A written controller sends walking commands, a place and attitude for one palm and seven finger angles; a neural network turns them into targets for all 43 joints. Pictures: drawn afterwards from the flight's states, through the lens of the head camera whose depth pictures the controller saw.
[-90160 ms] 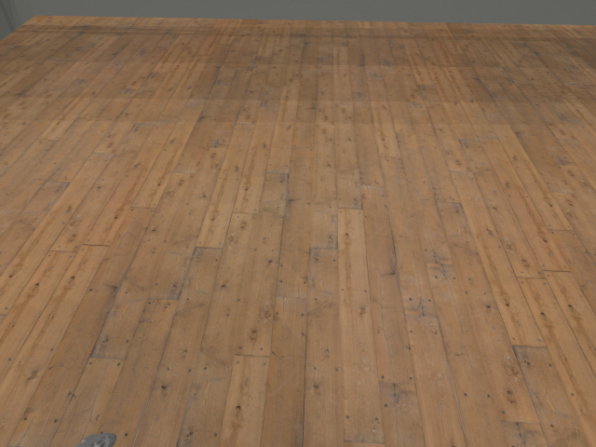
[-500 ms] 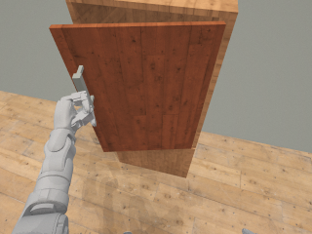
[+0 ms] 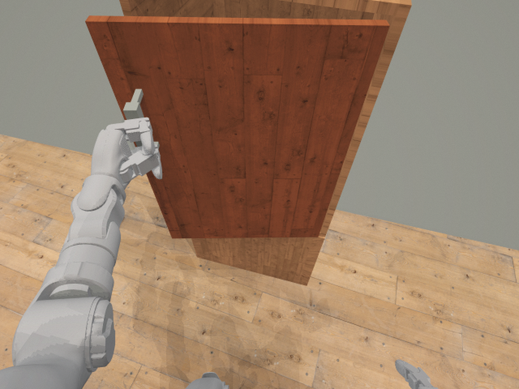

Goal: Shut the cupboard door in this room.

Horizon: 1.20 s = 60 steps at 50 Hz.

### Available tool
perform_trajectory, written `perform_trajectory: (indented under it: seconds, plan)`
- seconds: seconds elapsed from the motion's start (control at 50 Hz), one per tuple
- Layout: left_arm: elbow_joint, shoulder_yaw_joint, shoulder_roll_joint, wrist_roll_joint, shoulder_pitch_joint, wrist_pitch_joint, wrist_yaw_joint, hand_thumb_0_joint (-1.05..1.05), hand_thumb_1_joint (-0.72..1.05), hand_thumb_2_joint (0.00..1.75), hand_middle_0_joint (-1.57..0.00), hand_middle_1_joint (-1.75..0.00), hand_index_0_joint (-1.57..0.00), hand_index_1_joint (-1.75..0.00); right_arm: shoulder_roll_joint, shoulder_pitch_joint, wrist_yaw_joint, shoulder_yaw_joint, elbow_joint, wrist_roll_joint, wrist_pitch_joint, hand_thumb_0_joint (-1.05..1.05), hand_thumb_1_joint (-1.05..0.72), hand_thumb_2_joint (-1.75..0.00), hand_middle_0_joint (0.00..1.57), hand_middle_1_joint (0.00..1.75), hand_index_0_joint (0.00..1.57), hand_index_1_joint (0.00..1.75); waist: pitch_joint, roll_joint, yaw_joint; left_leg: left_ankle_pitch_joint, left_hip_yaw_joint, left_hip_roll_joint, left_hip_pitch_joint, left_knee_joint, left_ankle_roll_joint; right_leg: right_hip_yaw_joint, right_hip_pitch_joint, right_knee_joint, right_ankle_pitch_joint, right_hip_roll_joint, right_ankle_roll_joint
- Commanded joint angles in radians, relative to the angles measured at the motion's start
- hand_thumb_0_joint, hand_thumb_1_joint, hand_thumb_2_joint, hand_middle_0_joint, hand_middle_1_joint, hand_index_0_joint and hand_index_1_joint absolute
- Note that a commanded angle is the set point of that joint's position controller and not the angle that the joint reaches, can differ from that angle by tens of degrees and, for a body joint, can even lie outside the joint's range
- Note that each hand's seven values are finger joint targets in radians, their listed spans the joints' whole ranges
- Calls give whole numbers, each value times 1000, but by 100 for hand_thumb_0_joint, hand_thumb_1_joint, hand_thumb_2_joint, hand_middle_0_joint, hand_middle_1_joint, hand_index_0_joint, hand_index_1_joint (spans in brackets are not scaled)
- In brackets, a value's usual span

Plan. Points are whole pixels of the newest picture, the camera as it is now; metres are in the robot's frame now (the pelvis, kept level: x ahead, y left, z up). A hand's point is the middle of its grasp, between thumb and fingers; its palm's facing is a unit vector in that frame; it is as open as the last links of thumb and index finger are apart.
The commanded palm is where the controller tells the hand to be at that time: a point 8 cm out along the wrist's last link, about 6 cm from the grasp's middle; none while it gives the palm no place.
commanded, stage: push the door shut along its arc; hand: left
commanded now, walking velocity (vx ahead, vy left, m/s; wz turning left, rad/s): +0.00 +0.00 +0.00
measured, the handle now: (145, 130) +0.52 +0.20 +0.10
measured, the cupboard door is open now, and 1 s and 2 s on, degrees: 16 1 0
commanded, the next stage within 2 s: pull the fist back off the door in 1.44 s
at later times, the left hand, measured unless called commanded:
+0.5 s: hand (177, 130) +0.50 +0.14 +0.12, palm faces -0.15 -0.99 -0.01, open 3.1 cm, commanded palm +0.50 +0.19 +0.11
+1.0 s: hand (194, 108) +0.56 +0.12 +0.12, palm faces -0.28 -0.96 +0.00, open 3.1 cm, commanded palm +0.56 +0.15 +0.11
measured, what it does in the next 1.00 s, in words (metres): stands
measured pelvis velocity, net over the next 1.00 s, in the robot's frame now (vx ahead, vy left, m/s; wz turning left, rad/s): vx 0.01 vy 0.00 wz -0.03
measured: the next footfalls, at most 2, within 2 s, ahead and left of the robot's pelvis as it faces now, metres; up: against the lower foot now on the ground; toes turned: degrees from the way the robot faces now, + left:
none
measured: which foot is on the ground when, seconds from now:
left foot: down 0.00-1.00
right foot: down 0.00-1.00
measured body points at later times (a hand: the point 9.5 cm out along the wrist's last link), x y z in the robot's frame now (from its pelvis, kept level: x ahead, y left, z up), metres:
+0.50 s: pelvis +0.00 +0.00 -0.01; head +0.08 +0.01 +0.43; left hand +0.50 +0.19 +0.12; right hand +0.00 -0.27 -0.12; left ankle +0.07 +0.11 -0.70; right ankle -0.02 -0.10 -0.70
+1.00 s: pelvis +0.01 +0.00 -0.03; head +0.13 +0.01 +0.41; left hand +0.57 +0.17 +0.12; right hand -0.03 -0.27 -0.13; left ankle +0.07 +0.11 -0.70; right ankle -0.02 -0.10 -0.70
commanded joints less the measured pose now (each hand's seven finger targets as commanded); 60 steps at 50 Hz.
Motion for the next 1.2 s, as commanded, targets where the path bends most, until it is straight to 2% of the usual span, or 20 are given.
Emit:
perform_trajectory:
  seconds: [0.0,0.12,0.16,0.22,0.24,0.3,0.38,0.42,0.48,0.64,0.72,0.74,0.94,0.96,1.02,1.04,1.06,1.08,1.12,1.18]
  plan:
    - [-152,35,192,-22,-493,-82,-47,0,90,90,-130,-150,-130,-150,-165,79,-9,-68,-80,0,-27,0,-90,-90,20,30,20,30,-349,15,-31,116,-63,-16,352,-52,17,58,-77,-127,272,4,15]
    - [-129,28,193,-18,-572,-95,-63,0,90,90,-130,-150,-130,-150,-179,130,-7,-81,-61,-5,-19,0,-90,-90,20,30,20,30,-370,15,-54,148,-78,-9,376,-34,19,45,-132,-112,267,15,13]
    - [-99,3,177,-12,-648,-90,-61,0,90,90,-130,-150,-130,-150,-179,139,-6,-79,-43,-6,-17,0,-90,-90,20,30,20,30,-333,11,-82,110,-83,-6,356,-36,19,45,-175,-119,231,15,18]
    - [-91,60,252,0,-668,-101,-60,0,90,90,-130,-150,-130,-150,-191,164,-7,-87,-32,-12,-17,0,-90,-90,20,30,20,30,-393,43,-68,125,-87,-6,368,-25,18,48,-164,-107,227,17,11]
    - [-86,43,236,3,-689,-103,-63,0,90,90,-130,-150,-130,-150,-187,165,-5,-84,-30,-12,-19,0,-90,-90,20,30,20,30,-404,57,-79,134,-89,-4,378,-26,17,48,-175,-103,233,16,13]
    - [-45,63,269,14,-689,-102,-70,0,90,90,-130,-150,-130,-150,-191,182,0,-84,-24,-16,-13,0,-90,-90,20,30,20,30,-401,65,-75,132,-91,-1,361,-18,14,46,-186,-98,225,19,10]
    - [20,97,328,23,-740,-93,-85,0,90,90,-130,-150,-130,-150,-202,203,1,-83,-24,-15,-9,0,-90,-90,20,30,20,30,-376,25,-96,102,-85,-1,291,-8,22,59,-188,-100,219,20,18]
    - [26,101,339,27,-753,-97,-94,0,90,90,-130,-150,-130,-150,-203,215,1,-82,-27,-21,-7,0,-90,-90,20,30,20,30,-407,59,-94,130,-86,-5,298,8,23,57,-186,-84,237,23,13]
    - [59,87,344,30,-819,-91,-115,0,90,90,-130,-150,-130,-150,-210,230,2,-82,-18,-19,-7,0,-90,-90,20,30,20,30,-399,44,-126,110,-94,2,283,19,24,61,-228,-87,215,23,19]
    - [108,103,388,41,-884,-68,-151,0,90,90,-130,-150,-130,-150,-217,262,6,-82,-15,-24,-1,0,-90,-90,20,30,20,30,-463,84,-143,171,-93,1,271,72,28,67,-252,-58,269,27,18]
    - [152,69,373,46,-955,-48,-164,0,90,90,-130,-150,-130,-150,-217,276,4,-74,-7,-28,-1,0,-90,-90,20,30,20,30,-416,70,-175,133,-98,-1,222,85,34,63,-284,-56,231,31,18]
    - [154,79,403,51,-988,-47,-169,0,90,90,-130,-150,-130,-150,-224,279,1,-76,-1,-25,-4,0,-90,-90,20,30,20,30,-434,80,-180,125,-97,5,217,93,34,70,-293,-53,225,27,22]
    - [150,110,468,78,-1044,-24,-202,0,90,90,-130,-150,-130,-150,-226,319,2,-76,-3,-39,-2,0,-90,-90,20,30,20,30,-545,143,-179,245,-100,4,246,139,34,59,-296,-10,318,38,15]
    - [147,81,431,80,-1049,-19,-204,0,90,90,-130,-150,-130,-150,-220,317,5,-75,2,-44,1,0,-90,-90,20,30,20,30,-537,167,-182,265,-104,3,266,140,32,52,-310,-10,325,40,11]
    - [164,75,409,78,-1061,-6,-205,0,90,90,-130,-150,-130,-150,-223,337,6,-79,9,-47,5,0,-90,-90,20,30,20,30,-522,139,-199,290,-112,7,286,142,35,40,-339,-9,320,47,10]
    - [147,100,439,78,-1079,-7,-205,0,90,90,-130,-150,-130,-150,-231,339,5,-84,8,-46,3,0,-90,-90,20,30,20,30,-544,140,-195,293,-111,9,292,145,34,44,-343,-8,325,47,14]
    - [167,73,411,80,-1071,5,-208,0,90,90,-130,-150,-130,-150,-226,332,8,-80,9,-49,6,0,-90,-90,20,30,20,30,-534,154,-196,284,-108,3,285,143,33,43,-338,-13,323,47,11]
    - [145,105,447,79,-1091,1,-209,0,90,90,-130,-150,-130,-150,-230,346,6,-84,10,-49,4,0,-90,-90,20,30,20,30,-545,136,-195,291,-111,8,284,146,34,44,-333,-9,329,48,13]
    - [168,85,418,82,-1091,7,-207,0,90,90,-130,-150,-130,-150,-226,345,8,-79,12,-54,8,0,-90,-90,20,30,20,30,-527,143,-200,300,-109,2,279,145,36,38,-340,-8,329,49,9]
    - [175,105,459,96,-1120,8,-205,0,90,90,-130,-150,-130,-150,-231,358,7,-81,13,-55,6,0,-90,-90,20,30,20,30,-537,134,-206,294,-110,5,262,154,35,40,-345,-2,330,50,13]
